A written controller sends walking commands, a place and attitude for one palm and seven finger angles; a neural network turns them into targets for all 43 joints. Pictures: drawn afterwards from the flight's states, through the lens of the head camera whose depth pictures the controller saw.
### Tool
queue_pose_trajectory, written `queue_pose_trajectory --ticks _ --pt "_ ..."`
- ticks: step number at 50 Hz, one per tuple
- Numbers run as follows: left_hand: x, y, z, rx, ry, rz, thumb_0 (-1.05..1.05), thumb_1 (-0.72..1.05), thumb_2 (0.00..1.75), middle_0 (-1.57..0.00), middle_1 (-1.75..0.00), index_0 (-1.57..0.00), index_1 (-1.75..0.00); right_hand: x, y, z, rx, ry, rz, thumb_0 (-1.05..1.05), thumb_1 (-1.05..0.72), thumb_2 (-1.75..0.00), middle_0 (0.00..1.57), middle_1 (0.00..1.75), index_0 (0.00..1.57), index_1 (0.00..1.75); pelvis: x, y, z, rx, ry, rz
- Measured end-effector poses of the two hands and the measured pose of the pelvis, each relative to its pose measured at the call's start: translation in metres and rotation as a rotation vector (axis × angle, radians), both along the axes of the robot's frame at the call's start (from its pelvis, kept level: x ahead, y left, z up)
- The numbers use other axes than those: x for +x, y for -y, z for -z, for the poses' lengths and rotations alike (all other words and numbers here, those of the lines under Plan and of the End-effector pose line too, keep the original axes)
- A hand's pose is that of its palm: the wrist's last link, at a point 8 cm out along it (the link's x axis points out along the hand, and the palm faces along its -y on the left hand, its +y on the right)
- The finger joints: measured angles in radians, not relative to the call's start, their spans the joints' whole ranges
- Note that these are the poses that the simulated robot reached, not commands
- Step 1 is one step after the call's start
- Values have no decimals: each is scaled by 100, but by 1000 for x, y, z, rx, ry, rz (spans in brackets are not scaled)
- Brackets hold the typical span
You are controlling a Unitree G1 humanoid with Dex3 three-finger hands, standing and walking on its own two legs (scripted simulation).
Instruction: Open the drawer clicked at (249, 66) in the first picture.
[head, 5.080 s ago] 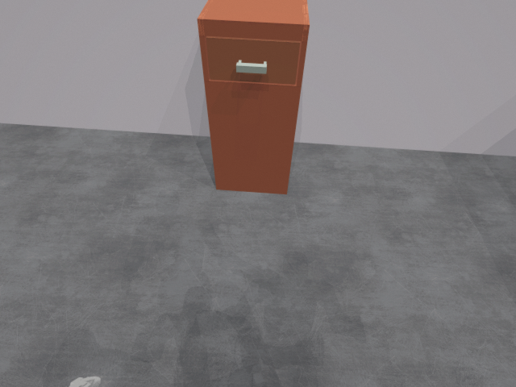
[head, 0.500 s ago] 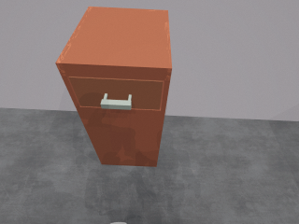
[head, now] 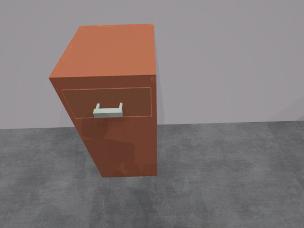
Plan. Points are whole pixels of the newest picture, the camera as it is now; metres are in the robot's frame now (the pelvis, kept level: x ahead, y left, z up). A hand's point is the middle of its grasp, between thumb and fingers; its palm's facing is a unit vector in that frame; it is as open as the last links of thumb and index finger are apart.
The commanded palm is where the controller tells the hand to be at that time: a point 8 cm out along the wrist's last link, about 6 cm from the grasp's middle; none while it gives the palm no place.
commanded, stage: come to a stop and stand still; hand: left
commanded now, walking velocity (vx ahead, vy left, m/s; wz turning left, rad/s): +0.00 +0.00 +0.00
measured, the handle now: (108, 109) +0.56 +0.20 -0.05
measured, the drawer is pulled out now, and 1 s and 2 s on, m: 0.00 0.00 0.00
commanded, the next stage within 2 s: look again from close up in 0.96 s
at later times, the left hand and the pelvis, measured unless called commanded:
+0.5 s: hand out of the picture +0.00 +0.10 -0.18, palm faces +0.08 -0.99 -0.14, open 7.3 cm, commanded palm none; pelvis +0.03 -0.04 +0.00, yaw +1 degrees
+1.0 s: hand out of the picture +0.04 +0.15 -0.18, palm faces +0.07 -0.98 -0.20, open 7.3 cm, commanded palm none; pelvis +0.05 -0.02 +0.00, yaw +0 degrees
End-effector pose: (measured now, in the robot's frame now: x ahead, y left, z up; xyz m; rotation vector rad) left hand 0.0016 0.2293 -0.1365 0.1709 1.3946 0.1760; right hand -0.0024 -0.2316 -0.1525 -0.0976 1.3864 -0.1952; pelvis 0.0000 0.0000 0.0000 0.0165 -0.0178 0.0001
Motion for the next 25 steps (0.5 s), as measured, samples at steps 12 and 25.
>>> queue_pose_trajectory --ticks 12,25 --pt "-11 58 9 -60 -21 -25 1 93 90 -20 -29 -20 -30 -58 10 0 40 -161 17 1 -91 -90 20 30 20 30 6 34 1 -18 24 -13" --pt "-12 76 12 -90 -79 -71 0 91 90 -20 -29 -20 -30 -13 5 0 43 -129 -9 1 -91 -90 20 30 20 30 28 37 1 -11 4 -15"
